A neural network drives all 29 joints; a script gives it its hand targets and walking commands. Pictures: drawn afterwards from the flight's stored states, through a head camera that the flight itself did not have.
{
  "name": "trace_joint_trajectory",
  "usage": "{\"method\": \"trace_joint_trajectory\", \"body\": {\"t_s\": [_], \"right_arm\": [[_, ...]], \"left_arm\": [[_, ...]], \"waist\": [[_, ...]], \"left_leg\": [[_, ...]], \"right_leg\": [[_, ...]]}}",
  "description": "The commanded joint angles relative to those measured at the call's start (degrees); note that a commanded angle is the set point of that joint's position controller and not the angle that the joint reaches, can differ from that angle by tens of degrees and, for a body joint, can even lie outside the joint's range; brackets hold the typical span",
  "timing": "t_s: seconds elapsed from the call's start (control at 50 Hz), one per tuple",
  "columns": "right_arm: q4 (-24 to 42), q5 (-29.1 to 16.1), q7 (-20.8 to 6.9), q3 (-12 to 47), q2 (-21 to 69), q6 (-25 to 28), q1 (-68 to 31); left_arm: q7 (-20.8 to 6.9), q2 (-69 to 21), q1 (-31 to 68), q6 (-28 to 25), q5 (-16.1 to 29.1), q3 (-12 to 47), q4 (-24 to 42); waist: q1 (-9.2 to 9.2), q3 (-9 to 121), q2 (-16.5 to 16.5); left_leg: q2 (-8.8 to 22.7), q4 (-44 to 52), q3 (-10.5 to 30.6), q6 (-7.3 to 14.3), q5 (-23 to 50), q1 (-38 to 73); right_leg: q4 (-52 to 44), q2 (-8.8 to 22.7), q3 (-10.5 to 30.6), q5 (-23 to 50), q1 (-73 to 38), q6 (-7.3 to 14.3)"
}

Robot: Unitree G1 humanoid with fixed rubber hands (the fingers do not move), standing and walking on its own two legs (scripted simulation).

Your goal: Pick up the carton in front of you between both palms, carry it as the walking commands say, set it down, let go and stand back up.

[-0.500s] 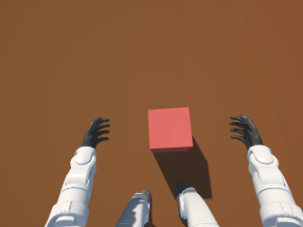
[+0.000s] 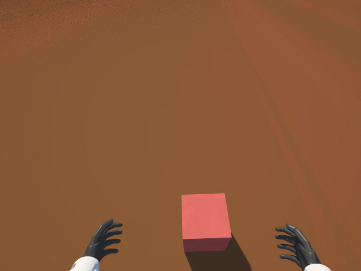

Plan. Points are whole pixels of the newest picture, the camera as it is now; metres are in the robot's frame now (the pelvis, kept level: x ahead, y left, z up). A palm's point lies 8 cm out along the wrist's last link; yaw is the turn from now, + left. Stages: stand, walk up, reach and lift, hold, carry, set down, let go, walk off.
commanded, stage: let go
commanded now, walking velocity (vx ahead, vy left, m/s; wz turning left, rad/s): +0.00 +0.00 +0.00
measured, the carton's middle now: (203, 223) +0.42 -0.04 -0.65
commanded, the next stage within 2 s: stand in 0.28 s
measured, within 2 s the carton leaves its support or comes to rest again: neither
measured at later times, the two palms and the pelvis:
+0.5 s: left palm (93, 266) +0.14 +0.25 -0.11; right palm out of the picture +0.13 -0.28 -0.09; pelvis +0.03 +0.00 -0.01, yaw -4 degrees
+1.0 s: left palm (106, 256) +0.17 +0.23 -0.13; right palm out of the picture +0.07 -0.27 -0.13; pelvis +0.04 +0.00 -0.03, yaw -8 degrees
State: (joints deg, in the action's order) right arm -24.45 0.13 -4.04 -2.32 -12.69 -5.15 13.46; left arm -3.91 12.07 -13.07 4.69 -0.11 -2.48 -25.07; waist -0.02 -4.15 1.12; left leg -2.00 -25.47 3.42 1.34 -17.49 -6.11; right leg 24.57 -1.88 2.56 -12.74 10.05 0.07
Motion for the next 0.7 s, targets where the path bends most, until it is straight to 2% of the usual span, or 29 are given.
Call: {"method": "trace_joint_trajectory", "body": {"t_s": [0.0, 0.24, 0.26, 0.28, 0.3, 0.32, 0.34, 0.38, 0.42, 0.44, 0.54, 0.68], "right_arm": [[5.81, 0.11, -0.27, -1.66, -5.61, -1.15, -3.34], [6.87, 0.79, 0.05, -1.98, -5.20, -2.47, -2.45], [3.66, -0.48, 0.94, -2.63, -5.34, -0.55, 1.13], [-1.83, 3.25, 3.86, -2.78, -9.31, 2.66, -1.07], [-1.61, 4.06, 5.19, -2.74, -9.82, 4.22, 1.42], [-2.78, 4.19, 5.52, -2.53, -9.59, 5.46, 0.66], [-3.65, 3.58, 5.56, -2.30, -9.09, 6.49, 1.13], [-4.98, 2.43, 5.48, -1.99, -8.64, 8.09, 0.77], [-5.80, 1.95, 5.55, -1.64, -8.61, 8.90, 0.67], [-6.16, 1.74, 5.65, -1.51, -8.68, 8.97, 1.09], [-7.21, 1.21, 6.27, -0.72, -9.03, 7.75, 4.01], [-8.18, 0.88, 7.00, -0.04, -9.36, 6.63, 7.16]], "left_arm": [[-0.08, 4.47, 3.65, 0.94, -0.39, -1.31, 5.77], [-0.02, 4.69, 3.25, 2.48, -1.20, -1.74, 6.26], [1.56, 5.39, 4.84, 5.54, -1.72, -1.66, 9.55], [3.79, 10.03, -3.30, -1.80, -1.85, -1.95, -4.24], [4.83, 10.88, -3.01, -4.37, -2.51, -1.83, -4.68], [5.06, 9.42, -0.99, -6.15, -2.56, -1.48, -5.08], [5.04, 8.50, -0.16, -7.54, -2.46, -1.18, -5.49], [4.25, 7.56, 0.40, -9.30, -1.96, -0.82, -7.11], [4.04, 7.99, -0.86, -10.16, -1.94, -0.59, -9.13], [4.13, 8.21, -1.89, -10.27, -1.92, -0.45, -10.11], [5.08, 8.70, -4.85, -9.31, -1.55, 0.07, -12.71], [5.67, 8.63, -6.18, -8.05, -1.22, 0.54, -13.69]], "waist": [[-0.08, -0.45, 1.11], [0.08, 1.49, -0.36], [-0.53, 5.92, 2.43], [1.09, 2.34, -3.70], [-0.81, -0.30, -6.05], [-0.69, -0.93, -4.29], [-1.33, 0.16, -2.80], [-0.93, 6.50, -0.50], [-0.66, 10.81, -1.36], [-0.66, 12.00, -1.44], [-0.95, 11.03, 1.02], [-0.89, 10.15, 0.14]], "left_leg": [[2.14, 7.62, -1.36, -1.55, 4.45, -11.44], [1.34, 4.80, -1.56, -1.90, 12.86, -5.71], [0.27, 2.65, -2.05, -2.68, 12.85, -5.21], [4.98, 0.90, -2.38, -3.53, -8.12, -3.15], [6.07, 1.59, -0.02, -3.37, -11.29, -3.80], [6.81, 1.17, 0.79, -2.90, -11.81, -4.87], [7.63, 1.24, 1.44, -2.39, -11.15, -5.67], [8.46, 0.56, 2.06, -1.81, -4.99, -5.49], [8.29, -1.81, 1.18, -1.88, 2.91, -4.66], [8.16, -3.15, 0.48, -2.02, 6.82, -4.08], [8.70, -6.16, -1.69, -1.83, 18.08, -4.16], [8.49, -8.06, -4.03, -0.92, 22.59, -5.04]], "right_leg": [[-0.44, -0.82, -2.28, 6.19, -12.36, -0.68], [-0.48, -0.50, -1.23, 12.69, -13.25, -0.33], [1.21, -0.53, -0.84, 15.84, -15.55, 0.18], [-3.71, 5.85, 4.21, -2.93, 4.96, -1.82], [-5.57, 5.88, 6.52, -12.78, 10.04, -1.94], [-5.32, 5.33, 7.34, -13.23, 13.51, -1.83], [-3.98, 4.91, 7.55, -10.23, 13.74, -1.35], [0.59, 4.33, 7.21, 2.66, 9.38, -0.34], [4.03, 4.57, 7.67, 14.20, 6.70, 0.39], [5.11, 4.50, 7.87, 17.18, 6.41, 0.64], [8.27, 3.25, 7.63, 16.84, 9.27, 1.01], [11.44, 2.51, 7.82, 17.78, 10.59, 1.61]]}}
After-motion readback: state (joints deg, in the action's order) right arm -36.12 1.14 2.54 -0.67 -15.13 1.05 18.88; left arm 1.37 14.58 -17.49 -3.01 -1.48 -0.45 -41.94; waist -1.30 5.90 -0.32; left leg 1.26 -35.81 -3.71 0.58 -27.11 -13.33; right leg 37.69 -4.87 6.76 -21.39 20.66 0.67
